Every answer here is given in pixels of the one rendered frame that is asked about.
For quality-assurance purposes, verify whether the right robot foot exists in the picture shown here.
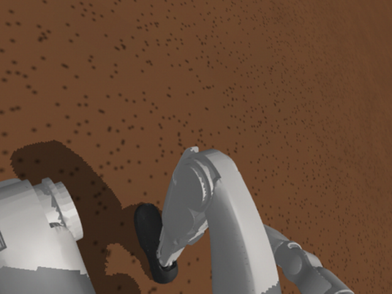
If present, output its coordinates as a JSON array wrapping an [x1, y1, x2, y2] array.
[[134, 203, 178, 284]]

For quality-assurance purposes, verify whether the right robot arm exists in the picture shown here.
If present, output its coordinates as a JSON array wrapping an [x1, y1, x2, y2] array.
[[274, 241, 354, 294]]

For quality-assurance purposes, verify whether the right robot hand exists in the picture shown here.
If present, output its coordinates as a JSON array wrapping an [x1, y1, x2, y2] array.
[[263, 224, 289, 255]]

